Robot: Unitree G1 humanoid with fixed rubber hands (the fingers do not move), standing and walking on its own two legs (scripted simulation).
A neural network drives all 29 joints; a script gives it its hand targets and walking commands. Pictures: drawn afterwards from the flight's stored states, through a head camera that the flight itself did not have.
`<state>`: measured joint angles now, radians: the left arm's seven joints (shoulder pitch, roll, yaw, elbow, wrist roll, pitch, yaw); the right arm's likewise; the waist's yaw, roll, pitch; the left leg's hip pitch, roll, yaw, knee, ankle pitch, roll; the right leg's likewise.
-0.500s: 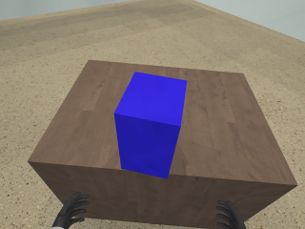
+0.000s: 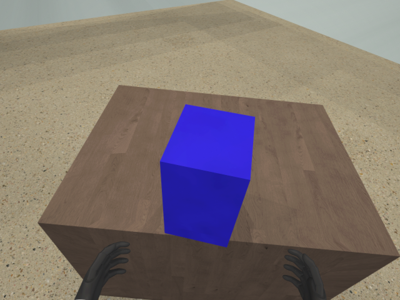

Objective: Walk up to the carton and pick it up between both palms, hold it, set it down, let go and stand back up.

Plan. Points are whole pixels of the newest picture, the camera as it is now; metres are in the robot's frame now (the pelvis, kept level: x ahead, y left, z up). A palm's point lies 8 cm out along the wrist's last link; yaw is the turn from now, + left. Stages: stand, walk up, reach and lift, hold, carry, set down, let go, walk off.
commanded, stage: reach and lift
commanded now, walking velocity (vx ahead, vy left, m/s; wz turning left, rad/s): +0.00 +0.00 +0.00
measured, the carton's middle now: (207, 178) +0.40 +0.00 +0.01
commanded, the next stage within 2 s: none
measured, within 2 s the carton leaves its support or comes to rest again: neither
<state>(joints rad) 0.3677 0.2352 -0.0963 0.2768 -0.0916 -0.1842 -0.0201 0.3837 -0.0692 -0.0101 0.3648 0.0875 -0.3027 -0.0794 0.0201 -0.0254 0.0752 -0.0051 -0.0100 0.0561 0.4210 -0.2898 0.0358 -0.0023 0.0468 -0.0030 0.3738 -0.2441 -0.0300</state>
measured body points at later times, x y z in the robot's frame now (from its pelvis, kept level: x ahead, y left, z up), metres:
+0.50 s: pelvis +0.00 +0.01 +0.00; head -0.03 +0.03 +0.45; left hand +0.21 +0.19 +0.00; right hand +0.18 -0.20 +0.01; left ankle -0.03 +0.09 -0.74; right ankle -0.02 -0.10 -0.74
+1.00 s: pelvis -0.01 +0.01 +0.00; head -0.02 +0.02 +0.45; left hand +0.29 +0.18 +0.07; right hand +0.26 -0.19 +0.07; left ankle -0.03 +0.09 -0.74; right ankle -0.02 -0.10 -0.74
